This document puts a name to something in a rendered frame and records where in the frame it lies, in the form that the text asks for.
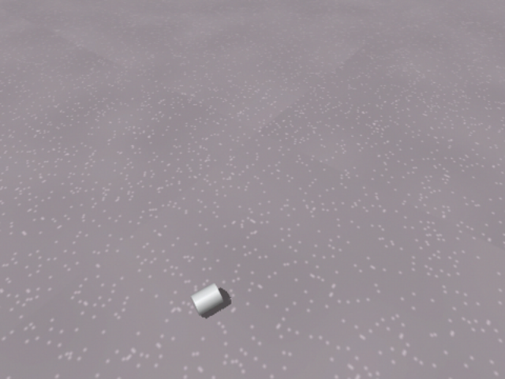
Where can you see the can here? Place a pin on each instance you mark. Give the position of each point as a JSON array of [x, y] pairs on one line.
[[207, 298]]

